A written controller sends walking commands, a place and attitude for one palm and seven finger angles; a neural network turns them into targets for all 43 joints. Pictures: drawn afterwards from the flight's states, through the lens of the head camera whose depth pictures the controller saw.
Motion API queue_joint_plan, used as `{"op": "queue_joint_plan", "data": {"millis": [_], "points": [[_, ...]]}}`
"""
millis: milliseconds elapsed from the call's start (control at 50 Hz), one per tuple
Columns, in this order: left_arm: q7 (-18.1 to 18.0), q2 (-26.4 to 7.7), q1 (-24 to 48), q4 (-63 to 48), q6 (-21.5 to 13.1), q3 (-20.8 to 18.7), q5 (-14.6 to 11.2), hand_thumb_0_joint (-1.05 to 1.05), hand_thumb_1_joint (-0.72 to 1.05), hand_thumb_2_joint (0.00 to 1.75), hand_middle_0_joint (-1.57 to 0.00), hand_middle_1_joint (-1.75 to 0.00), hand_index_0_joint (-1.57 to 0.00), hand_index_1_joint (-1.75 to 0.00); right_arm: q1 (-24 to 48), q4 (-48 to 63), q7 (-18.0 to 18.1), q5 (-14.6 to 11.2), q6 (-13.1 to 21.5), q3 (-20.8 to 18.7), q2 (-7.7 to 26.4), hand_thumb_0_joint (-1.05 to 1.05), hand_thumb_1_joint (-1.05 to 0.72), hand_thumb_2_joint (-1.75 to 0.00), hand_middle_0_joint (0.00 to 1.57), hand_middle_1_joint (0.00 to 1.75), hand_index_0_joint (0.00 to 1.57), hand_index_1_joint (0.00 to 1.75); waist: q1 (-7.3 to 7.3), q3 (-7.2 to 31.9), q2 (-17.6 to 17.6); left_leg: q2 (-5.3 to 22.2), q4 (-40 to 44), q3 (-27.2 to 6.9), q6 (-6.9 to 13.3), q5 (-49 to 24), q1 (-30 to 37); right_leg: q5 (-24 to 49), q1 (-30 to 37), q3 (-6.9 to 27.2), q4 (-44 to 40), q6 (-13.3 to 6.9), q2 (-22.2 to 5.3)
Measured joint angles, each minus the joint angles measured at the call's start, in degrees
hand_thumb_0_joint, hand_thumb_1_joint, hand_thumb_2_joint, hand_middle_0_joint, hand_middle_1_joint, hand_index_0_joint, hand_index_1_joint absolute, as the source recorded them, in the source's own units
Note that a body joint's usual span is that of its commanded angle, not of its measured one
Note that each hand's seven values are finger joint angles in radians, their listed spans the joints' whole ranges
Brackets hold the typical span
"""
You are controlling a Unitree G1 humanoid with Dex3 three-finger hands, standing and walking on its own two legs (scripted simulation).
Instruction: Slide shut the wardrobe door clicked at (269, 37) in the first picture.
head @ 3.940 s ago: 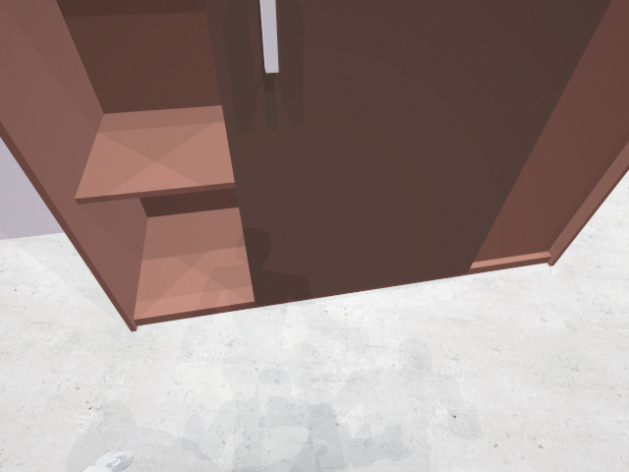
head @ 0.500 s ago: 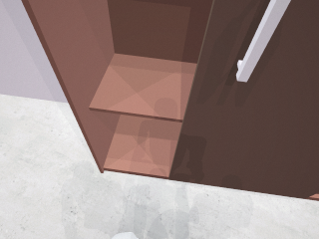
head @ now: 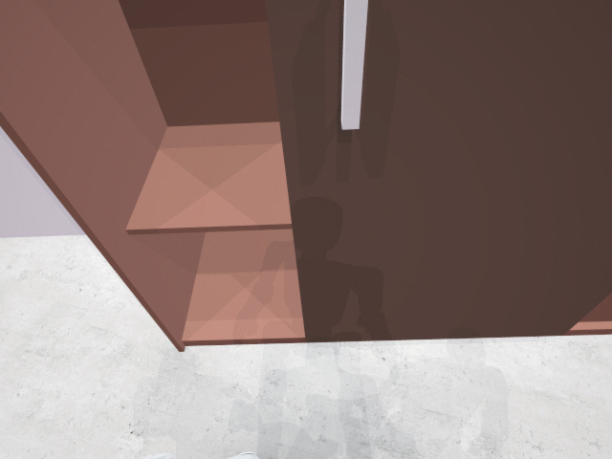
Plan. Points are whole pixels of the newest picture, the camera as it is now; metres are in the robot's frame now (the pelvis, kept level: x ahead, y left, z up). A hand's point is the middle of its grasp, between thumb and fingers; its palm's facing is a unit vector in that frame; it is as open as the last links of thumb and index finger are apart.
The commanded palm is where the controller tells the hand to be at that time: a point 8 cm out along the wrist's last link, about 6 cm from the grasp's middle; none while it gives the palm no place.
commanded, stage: come to a stop and stand still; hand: right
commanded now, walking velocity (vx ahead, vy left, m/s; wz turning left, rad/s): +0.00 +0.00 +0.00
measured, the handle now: (352, 34) +0.54 -0.06 +0.28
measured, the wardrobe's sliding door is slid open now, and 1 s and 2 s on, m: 0.42 0.42 0.42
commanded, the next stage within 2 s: look again from close up in 1.74 s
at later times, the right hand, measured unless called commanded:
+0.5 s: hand out of the picture -0.02 -0.21 -0.16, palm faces -0.01 +0.98 -0.22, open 7.3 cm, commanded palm none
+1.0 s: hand out of the picture -0.10 -0.16 -0.16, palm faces +0.01 +0.99 -0.14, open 7.4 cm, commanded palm none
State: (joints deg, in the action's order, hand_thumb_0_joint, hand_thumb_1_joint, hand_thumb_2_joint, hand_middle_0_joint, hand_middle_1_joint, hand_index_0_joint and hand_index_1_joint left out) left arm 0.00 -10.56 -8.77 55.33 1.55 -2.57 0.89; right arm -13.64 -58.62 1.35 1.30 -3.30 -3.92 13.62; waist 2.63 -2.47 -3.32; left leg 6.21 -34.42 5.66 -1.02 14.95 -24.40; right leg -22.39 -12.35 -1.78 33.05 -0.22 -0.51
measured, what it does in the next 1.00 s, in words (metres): steps on the spot: left foot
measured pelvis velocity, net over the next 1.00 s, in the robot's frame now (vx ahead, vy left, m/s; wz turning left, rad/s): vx -0.06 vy -0.01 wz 0.04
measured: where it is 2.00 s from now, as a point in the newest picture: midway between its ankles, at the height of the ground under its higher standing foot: outside the picture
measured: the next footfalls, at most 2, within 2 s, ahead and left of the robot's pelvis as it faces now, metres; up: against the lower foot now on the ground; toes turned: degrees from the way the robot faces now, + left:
left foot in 0.34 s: -0.04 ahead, +0.08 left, +0.00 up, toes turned +3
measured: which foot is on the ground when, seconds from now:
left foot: up 0.00-0.32, down 0.34-1.00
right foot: down 0.00-1.00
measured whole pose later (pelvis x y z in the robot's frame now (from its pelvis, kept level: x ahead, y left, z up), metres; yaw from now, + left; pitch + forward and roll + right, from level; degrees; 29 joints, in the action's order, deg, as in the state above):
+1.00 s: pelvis -0.06 -0.01 +0.02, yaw +2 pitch -1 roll -1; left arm -2.1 -7.4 -18.1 66.9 0.0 -0.3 0.3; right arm -20.3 -67.7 2.2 0.3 0.2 0.6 5.1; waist -0.3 -1.1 -0.2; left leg -1.2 -23.2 1.2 1.9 14.1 -7.9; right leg -9.2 -10.6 -4.4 21.0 -1.8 0.9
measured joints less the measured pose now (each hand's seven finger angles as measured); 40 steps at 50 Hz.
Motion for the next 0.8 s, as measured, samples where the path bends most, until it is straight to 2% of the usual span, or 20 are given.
{"op": "queue_joint_plan", "data": {"millis": [40, 100, 160, 220, 280, 340, 380, 420, 480, 620, 800], "points": [[-0.50, 1.52, -2.24, 0.77, 0.40, 1.08, 0.38, 0.00, 0.91, 0.90, -0.19, -0.30, -0.20, -0.29, -0.70, -0.79, 0.02, -0.14, -0.73, -0.20, 0.37, 0.01, -0.91, -0.90, 0.20, 0.30, 0.20, 0.29, -0.26, 0.65, -0.60, -2.11, -6.23, -3.42, 0.09, 5.68, -1.25, 2.81, 0.44, 0.15, -1.69, -1.09, 0.28], [-1.69, 2.51, -4.66, 2.66, 0.54, 1.65, 0.27, 0.01, 0.92, 0.89, -0.20, -0.30, -0.20, -0.29, -1.87, -1.71, -0.21, -0.06, -0.54, -0.16, 0.03, 0.01, -0.91, -0.90, 0.20, 0.30, 0.20, 0.29, -0.51, 1.46, -0.46, -4.65, -15.84, -6.74, 0.12, 5.42, -2.00, 6.01, 1.63, 0.17, -5.97, -2.03, 0.72], [-2.14, 2.75, -6.04, 4.23, -0.03, 2.02, -0.14, 0.01, 0.93, 0.89, -0.20, -0.30, -0.20, -0.29, -3.21, -2.91, -0.17, -0.17, 0.24, 0.33, -0.56, 0.01, -0.91, -0.90, 0.20, 0.30, 0.20, 0.29, -0.52, 1.89, -0.77, -5.15, -19.41, -7.84, -0.67, 4.23, -0.29, 7.92, 2.52, -0.96, -9.37, -2.94, 1.91], [-2.65, 3.12, -6.82, 5.30, -0.91, 2.12, -0.34, 0.01, 0.92, 0.89, -0.20, -0.30, -0.20, -0.30, -3.81, -4.49, 0.07, -0.41, 0.38, 1.13, -1.41, 0.01, -0.91, -0.90, 0.20, 0.30, 0.20, 0.29, -1.14, 1.83, -0.73, -4.67, -15.06, -7.35, -1.19, 5.72, 4.01, 9.02, 2.95, -2.12, -11.15, -3.77, 3.11], [-2.81, 3.40, -7.35, 6.24, -1.42, 2.06, -0.28, 0.01, 0.92, 0.89, -0.20, -0.30, -0.20, -0.29, -3.39, -5.72, 0.28, -0.69, 0.39, 1.99, -2.62, 0.01, -0.91, -0.90, 0.20, 0.30, 0.20, 0.29, -2.21, 1.53, 0.10, -4.31, -5.80, -6.20, -0.96, 7.89, 9.55, 9.49, 2.88, -2.79, -11.51, -4.31, 3.91], [-2.69, 3.55, -8.19, 7.58, -1.69, 2.04, -0.52, 0.01, 0.92, 0.89, -0.20, -0.30, -0.20, -0.29, -2.55, -6.36, 0.55, -0.93, 1.23, 2.59, -3.65, 0.01, -0.91, -0.90, 0.20, 0.30, 0.20, 0.29, -2.76, 1.72, 0.67, -3.98, 5.69, -5.68, -0.30, 2.28, 15.05, 9.43, 2.15, -3.56, -10.65, -4.36, 4.85], [-2.57, 3.29, -8.39, 8.85, -1.66, 2.00, -0.88, 0.01, 0.91, 0.90, -0.20, -0.30, -0.20, -0.29, -1.75, -7.09, 0.89, -1.04, 1.92, 2.95, -4.84, 0.01, -0.91, -0.90, 0.20, 0.30, 0.20, 0.29, -2.90, 1.78, 2.33, -4.40, 9.34, -5.63, 0.28, 3.36, 17.00, 9.07, 1.88, -3.79, -9.72, -4.12, 4.36], [-2.39, 3.15, -8.78, 9.75, -1.64, 2.10, -0.94, 0.01, 0.91, 0.90, -0.20, -0.30, -0.20, -0.29, -1.25, -7.23, 0.94, -1.07, 2.42, 3.49, -5.91, 0.01, -0.91, -0.90, 0.20, 0.30, 0.20, 0.29, -3.42, 1.91, 4.02, -4.93, 10.52, -5.31, 0.47, 2.31, 17.70, 9.77, 2.49, -3.47, -10.62, -4.02, 3.89], [-2.08, 3.70, -9.19, 10.80, -1.74, 2.48, -0.78, 0.01, 0.91, 0.90, -0.20, -0.30, -0.20, -0.29, -1.09, -7.39, 1.40, -1.04, 3.02, 3.75, -6.01, 0.01, -0.93, -0.90, 0.20, 0.30, 0.20, 0.29, -3.78, 1.91, 4.62, -5.21, 10.98, -5.30, 0.69, 1.22, 18.16, 10.84, 3.30, -3.45, -11.73, -3.71, 3.64], [-1.68, 4.62, -10.23, 12.11, -1.56, 2.77, -0.62, 0.01, 0.91, 0.90, -0.20, -0.30, -0.20, -0.29, -2.03, -7.41, 1.33, -1.07, 2.99, 3.85, -5.88, 0.01, -0.93, -0.90, 0.20, 0.30, 0.20, 0.29, -3.86, 2.35, 3.61, -5.84, 10.85, -5.36, 1.41, 0.43, 18.01, 12.14, 3.71, -3.51, -12.60, -3.03, 3.02], [-1.93, 3.33, -10.47, 12.29, -1.32, 2.24, -0.57, 0.01, 0.91, 0.90, -0.20, -0.30, -0.20, -0.29, -4.65, -8.02, 0.92, -1.05, 3.15, 4.25, -7.57, 0.01, -0.92, -0.90, 0.20, 0.30, 0.20, 0.29, -3.31, 1.81, 3.04, -6.57, 10.95, -4.85, 2.14, -0.52, 16.88, 13.14, 2.42, -3.03, -12.50, -2.38, 2.28]]}}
